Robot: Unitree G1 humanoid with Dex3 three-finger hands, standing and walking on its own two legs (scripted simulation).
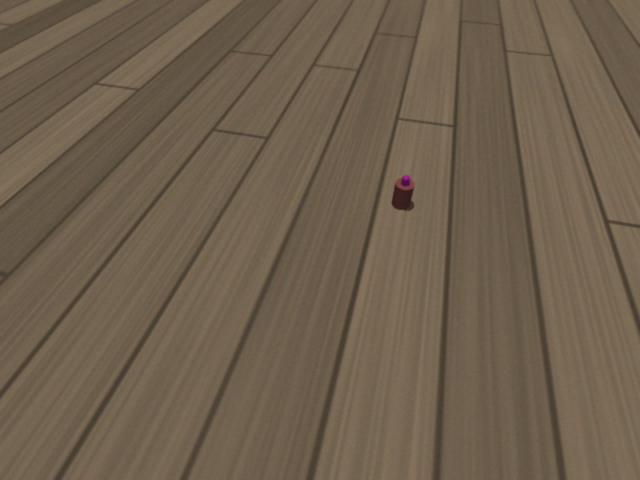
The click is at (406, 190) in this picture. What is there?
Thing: necked bottle
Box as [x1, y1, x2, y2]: [392, 175, 414, 209]
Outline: 407,175 404,175 401,178 397,179 395,182 392,205 398,209 405,209 409,205 414,184
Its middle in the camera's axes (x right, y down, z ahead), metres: +0.40 -0.23 +1.78
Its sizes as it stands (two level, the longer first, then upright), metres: 0.086 0.086 0.169
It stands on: the floor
